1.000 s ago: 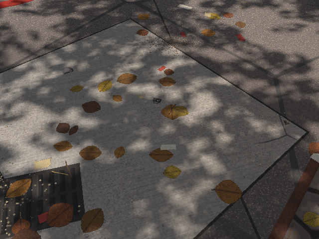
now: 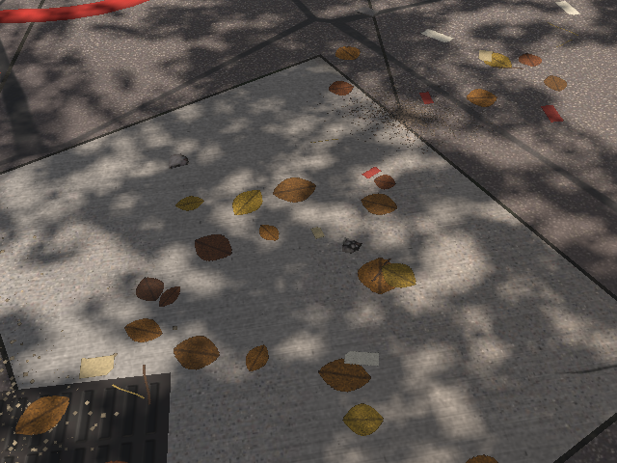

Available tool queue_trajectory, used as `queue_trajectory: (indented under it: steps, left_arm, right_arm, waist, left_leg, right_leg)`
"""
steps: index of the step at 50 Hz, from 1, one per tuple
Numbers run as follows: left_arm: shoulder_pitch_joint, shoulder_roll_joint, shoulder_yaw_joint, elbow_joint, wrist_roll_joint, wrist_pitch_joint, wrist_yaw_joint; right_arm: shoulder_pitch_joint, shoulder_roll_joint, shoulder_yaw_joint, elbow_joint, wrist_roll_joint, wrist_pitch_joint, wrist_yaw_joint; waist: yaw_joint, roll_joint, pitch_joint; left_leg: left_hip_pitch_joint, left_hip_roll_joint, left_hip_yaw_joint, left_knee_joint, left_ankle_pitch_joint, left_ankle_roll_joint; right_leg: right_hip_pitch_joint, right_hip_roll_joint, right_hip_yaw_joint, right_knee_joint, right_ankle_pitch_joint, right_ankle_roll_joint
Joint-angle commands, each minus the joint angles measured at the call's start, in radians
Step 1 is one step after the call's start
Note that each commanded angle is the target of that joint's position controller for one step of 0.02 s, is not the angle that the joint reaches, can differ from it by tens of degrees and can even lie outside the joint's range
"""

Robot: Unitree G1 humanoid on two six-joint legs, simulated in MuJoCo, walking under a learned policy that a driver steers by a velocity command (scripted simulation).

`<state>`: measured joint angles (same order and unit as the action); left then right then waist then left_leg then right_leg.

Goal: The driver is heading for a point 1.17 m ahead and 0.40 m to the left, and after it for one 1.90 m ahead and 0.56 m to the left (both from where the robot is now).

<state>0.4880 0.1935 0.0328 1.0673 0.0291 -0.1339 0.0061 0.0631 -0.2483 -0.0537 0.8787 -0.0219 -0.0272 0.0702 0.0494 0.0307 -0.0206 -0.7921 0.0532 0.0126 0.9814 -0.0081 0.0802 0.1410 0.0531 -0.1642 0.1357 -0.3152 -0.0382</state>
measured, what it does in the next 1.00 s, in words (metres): walks ahead, turning left: left foot, then right foot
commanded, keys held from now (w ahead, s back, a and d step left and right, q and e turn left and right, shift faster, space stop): w+q+shift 0.56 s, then w+shift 0.44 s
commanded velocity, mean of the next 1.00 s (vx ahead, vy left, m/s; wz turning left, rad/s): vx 0.98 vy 0.00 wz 0.66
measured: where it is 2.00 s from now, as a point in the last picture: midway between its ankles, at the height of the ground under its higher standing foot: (113, 203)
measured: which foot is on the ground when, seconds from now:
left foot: up 0.00-0.16, down 0.18-0.60, up 0.62-1.00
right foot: down 0.00-0.18, up 0.20-0.58, down 0.60-1.00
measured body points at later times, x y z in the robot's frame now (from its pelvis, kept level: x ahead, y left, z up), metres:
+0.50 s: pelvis +0.43 +0.07 +0.00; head +0.47 +0.09 +0.44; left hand +0.61 +0.36 -0.06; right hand +0.50 -0.21 -0.13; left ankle +0.28 +0.05 -0.73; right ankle +0.72 -0.03 -0.67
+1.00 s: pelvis +0.84 +0.28 -0.02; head +0.86 +0.31 +0.43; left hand +0.58 +0.41 -0.14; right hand +1.18 +0.32 -0.05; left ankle +0.92 +0.47 -0.71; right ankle +0.76 +0.04 -0.73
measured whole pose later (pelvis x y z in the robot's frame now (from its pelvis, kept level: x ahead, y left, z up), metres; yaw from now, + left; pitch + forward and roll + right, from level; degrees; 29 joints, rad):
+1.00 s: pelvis +0.84 +0.28 -0.02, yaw +40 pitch +3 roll -2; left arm 0.56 0.28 0.04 0.96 0.02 -0.11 -0.02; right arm -0.08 -0.27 0.02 0.61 -0.05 -0.06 0.08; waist 0.11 0.01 0.01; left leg -0.67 0.01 0.05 0.63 -0.08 0.14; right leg 0.23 -0.03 -0.12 0.11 -0.37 0.05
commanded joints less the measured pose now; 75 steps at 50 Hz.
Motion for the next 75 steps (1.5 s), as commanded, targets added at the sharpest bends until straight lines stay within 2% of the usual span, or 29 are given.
queue_trajectory:
  steps: [1, 5, 7, 8, 9, 10, 11, 15, 20, 26, 29, 30, 31, 32, 35, 43, 49, 51, 52, 53, 54, 56, 60, 66, 70, 72, 73, 74, 75]
  left_arm:
    - [0.005, 0.096, 0.008, -0.039, -0.005, -0.021, 0.011]
    - [0.026, 0.182, 0.019, -0.043, 0.002, 0.003, 0.044]
    - [-0.028, 0.254, 0.045, -0.077, 0.016, 0.039, 0.057]
    - [-0.08, 0.272, 0.055, -0.1, 0.017, 0.048, 0.048]
    - [-0.152, 0.237, 0.057, -0.121, 0.01, 0.036, 0.027]
    - [-0.115, 0.099, 0.023, -0.241, -0.009, 0.004, -0.005]
    - [-0.256, 0.149, 0.019, -0.29, -0.012, -0.023, -0.005]
    - [-0.252, 0.13, 0.002, -0.309, 0.045, 0.013, -0.009]
    - [-0.5, 0.121, -0.023, -0.444, 0.037, 0.055, -0.03]
    - [-0.584, 0.141, -0.032, -0.516, 0.004, 0.046, -0.027]
    - [-0.185, 0.276, 0.029, -0.423, -0.014, 0.04, 0.014]
    - [0.03, 0.332, 0.054, -0.375, 0.008, 0.039, 0.037]
    - [0.018, 0.386, 0.065, -0.378, 0.047, 0.032, 0.033]
    - [-0.088, 0.359, 0.077, -0.384, 0.043, 0.04, 0.009]
    - [-0.183, 0.162, 0.035, -0.341, 0.032, 0.038, -0.006]
    - [-0.132, 0.196, 0.032, -0.239, -0.007, -0.009, -0.024]
    - [-0.013, 0.308, 0.048, -0.175, -0.015, 0.005, -0.02]
    - [-0.035, 0.342, 0.052, -0.175, -0.01, 0.036, -0.001]
    - [-0.012, 0.275, 0.035, -0.195, -0.009, 0.041, -0.001]
    - [0.085, 0.097, 0.001, -0.248, -0.028, 0.038, -0.023]
    - [0.02, 0.194, 0.019, -0.269, -0.042, 0.033, -0.014]
    - [-0.105, 0.186, 0.017, -0.274, -0.035, 0.036, -0.014]
    - [-0.066, 0.13, 0.018, -0.233, -0.01, 0.104, -0.038]
    - [-0.29, 0.072, -0.006, -0.314, -0.011, 0.099, -0.071]
    - [-0.039, 0.157, 0.026, -0.264, 0.017, 0.11, -0.073]
    - [0.152, 0.252, 0.081, -0.22, -0.009, 0.116, -0.031]
    - [0.042, 0.339, 0.09, -0.243, -0.019, 0.113, -0.019]
    - [0.011, 0.404, 0.106, -0.294, -0.017, 0.108, -0.021]
    - [-0.125, 0.354, 0.105, -0.36, -0.023, 0.124, -0.008]
  right_arm:
    - [-0.202, -0.006, 0.019, -0.118, 0.0, -0.013, 0.011]
    - [-0.125, -0.057, 0.015, -0.126, 0.001, -0.011, -0.002]
    - [0.185, -0.129, -0.015, -0.053, 0.006, -0.011, -0.01]
    - [0.408, -0.178, -0.044, 0.009, 0.004, -0.012, -0.022]
    - [0.431, -0.221, -0.084, 0.011, 0.032, 0.004, -0.041]
    - [0.301, -0.327, -0.091, -0.015, -0.015, 0.014, -0.037]
    - [0.338, -0.302, -0.095, -0.022, -0.01, 0.02, -0.048]
    - [0.231, -0.147, -0.049, -0.01, 0.004, -0.028, -0.076]
    - [0.304, -0.161, -0.044, -0.026, 0.025, -0.069, -0.069]
    - [0.372, -0.222, -0.069, -0.039, 0.031, -0.06, -0.07]
    - [0.269, -0.305, -0.085, -0.065, 0.011, -0.07, -0.066]
    - [0.238, -0.214, -0.062, -0.085, 0.002, -0.083, -0.063]
    - [0.348, -0.039, -0.017, -0.138, 0.053, -0.087, -0.062]
    - [0.395, -0.099, -0.004, -0.13, 0.044, -0.075, -0.071]
    - [0.169, -0.126, -0.004, -0.149, -0.018, -0.049, -0.043]
    - [-0.06, -0.101, 0.042, -0.307, -0.024, -0.023, 0.006]
    - [-0.086, -0.122, 0.043, -0.295, -0.03, -0.034, -0.004]
    - [0.276, -0.184, 0.007, -0.184, -0.03, -0.034, -0.031]
    - [0.426, -0.257, -0.02, -0.143, -0.048, -0.034, -0.05]
    - [0.389, -0.348, -0.039, -0.152, -0.067, -0.039, -0.062]
    - [0.385, -0.323, -0.045, -0.166, -0.039, -0.037, -0.062]
    - [0.268, -0.192, -0.022, -0.134, -0.029, -0.057, -0.059]
    - [0.236, -0.084, 0.009, -0.092, -0.002, -0.101, -0.058]
    - [0.198, -0.084, 0.013, -0.088, 0.027, -0.108, -0.089]
    - [0.186, -0.188, -0.019, -0.107, 0.045, -0.1, -0.122]
    - [0.059, -0.172, -0.03, -0.126, 0.059, -0.071, -0.11]
    - [0.186, -0.059, 0.0, -0.156, 0.021, -0.06, -0.094]
    - [0.343, -0.065, 0.008, -0.196, 0.01, -0.045, -0.102]
    - [0.371, -0.093, 0.022, -0.193, -0.003, -0.038, -0.107]
  waist:
    - [0.0, -0.063, 0.219]
    - [-0.076, -0.148, 0.093]
    - [-0.228, -0.202, -0.07]
    - [-0.325, -0.192, -0.154]
    - [-0.341, -0.017, -0.172]
    - [-0.132, 0.2, -0.196]
    - [-0.203, 0.022, -0.212]
    - [-0.015, -0.157, 0.082]
    - [-0.062, -0.075, 0.182]
    - [-0.124, 0.026, 0.058]
    - [0.111, 0.043, -0.19]
    - [0.193, -0.012, -0.293]
    - [0.067, -0.39, -0.434]
    - [0.021, -0.369, -0.406]
    - [0.01, -0.038, -0.046]
    - [-0.074, -0.096, 0.146]
    - [-0.085, -0.129, 0.071]
    - [-0.264, -0.152, -0.134]
    - [-0.302, -0.083, -0.241]
    - [-0.149, 0.229, -0.334]
    - [-0.189, 0.169, -0.389]
    - [-0.117, -0.007, -0.052]
    - [-0.004, 0.005, 0.064]
    - [-0.014, 0.032, 0.104]
    - [0.094, 0.077, -0.078]
    - [0.251, -0.093, -0.114]
    - [0.075, -0.227, -0.029]
    - [0.012, -0.176, -0.308]
    - [-0.029, -0.078, -0.308]
  left_leg:
    - [0.004, -0.005, 0.114, -0.159, 0.059, 0.026]
    - [0.226, -0.142, 0.246, -0.271, -0.05, 0.111]
    - [0.516, -0.195, 0.225, -0.274, -0.178, 0.157]
    - [0.768, -0.181, 0.141, -0.355, -0.222, 0.195]
    - [0.986, -0.093, -0.054, -0.415, -0.351, 0.22]
    - [1.218, 0.168, -0.669, -0.551, -0.419, 0.433]
    - [1.206, 0.209, -0.832, -0.707, -0.528, 0.442]
    - [0.629, 0.059, -0.498, -0.794, -0.296, 0.287]
    - [0.376, -0.073, -0.352, -0.837, -0.014, 0.236]
    - [0.664, -0.05, -0.378, -0.695, 0.466, 0.132]
    - [0.665, -0.059, -0.376, -0.224, 0.652, 0.071]
    - [0.513, -0.099, -0.322, 0.075, 0.404, 0.064]
    - [0.21, -0.235, -0.217, 0.406, -0.447, 0.026]
    - [0.08, -0.157, -0.177, 0.492, -0.4, 0.042]
    - [0.084, -0.037, -0.144, 0.354, -0.266, 0.035]
    - [0.078, 0.012, -0.093, -0.086, -0.073, -0.005]
    - [0.368, -0.094, 0.107, -0.351, -0.085, 0.071]
    - [0.756, -0.143, 0.093, -0.406, -0.151, 0.104]
    - [1.033, 0.017, -0.095, -0.384, -0.343, 0.108]
    - [1.236, 0.316, -0.597, -0.522, -0.643, 0.126]
    - [1.199, 0.351, -0.822, -0.687, -0.682, 0.114]
    - [0.863, 0.267, -0.478, -0.707, -0.411, 0.094]
    - [0.63, 0.192, -0.116, -0.745, 0.346, 0.038]
    - [0.598, 0.033, 0.243, -0.715, 0.586, -0.043]
    - [0.64, 0.121, 0.225, -0.325, 0.864, -0.095]
    - [0.467, -0.024, 0.227, 0.323, 0.118, -0.13]
    - [0.201, -0.146, 0.191, 0.644, -0.646, -0.137]
    - [0.115, -0.149, -0.049, 0.775, -0.596, -0.159]
    - [0.105, -0.097, -0.12, 0.701, -0.503, -0.139]
  right_leg:
    - [-0.149, -0.235, -0.008, -0.154, 0.398, -0.015]
    - [0.043, -0.272, -0.106, 0.131, 1.384, 0.028]
    - [0.023, -0.307, -0.091, 0.552, 1.551, 0.014]
    - [-0.112, -0.311, -0.067, 0.854, 1.394, -0.008]
    - [-0.401, -0.148, -0.056, 1.249, 0.631, -0.001]
    - [-0.924, 0.009, 0.089, 1.571, -0.151, 0.054]
    - [-1.037, -0.026, 0.262, 1.577, -0.063, 0.031]
    - [-0.845, -0.178, 0.256, 1.234, -0.001, 0.055]
    - [-0.753, -0.183, 0.15, 0.81, 0.202, 0.118]
    - [-0.56, -0.061, 0.152, 0.4, 0.395, 0.055]
    - [-0.097, -0.043, 0.163, 0.387, 0.233, 0.028]
    - [0.139, -0.172, 0.267, 0.434, 0.02, 0.002]
    - [0.371, -0.504, 0.838, 0.289, -0.166, -0.109]
    - [0.287, -0.506, 1.069, 0.159, -0.378, -0.17]
    - [-0.127, -0.344, 0.643, 0.119, -0.173, -0.124]
    - [-0.37, -0.263, 0.221, -0.101, 0.167, -0.108]
    - [-0.118, -0.281, 0.06, 0.03, 1.034, -0.073]
    - [-0.157, -0.267, 0.031, 0.502, 1.18, -0.049]
    - [-0.392, -0.218, 0.064, 0.857, 0.823, -0.046]
    - [-0.753, -0.059, 0.142, 1.224, -0.169, -0.029]
    - [-0.841, -0.045, 0.278, 1.337, -0.122, -0.061]
    - [-0.867, -0.139, 0.249, 1.229, 0.075, -0.062]
    - [-0.728, -0.178, 0.228, 1.109, 0.066, -0.012]
    - [-0.634, -0.055, 0.001, 0.594, 0.444, -0.009]
    - [-0.285, 0.057, -0.022, 0.512, 0.442, -0.084]
    - [-0.046, -0.011, 0.127, 0.318, 0.593, -0.188]
    - [-0.016, -0.163, 0.343, 0.473, 1.457, -0.235]
    - [0.167, -0.364, 0.682, 0.401, 1.564, -0.443]
    - [0.047, -0.397, 0.824, 0.267, 1.096, -0.464]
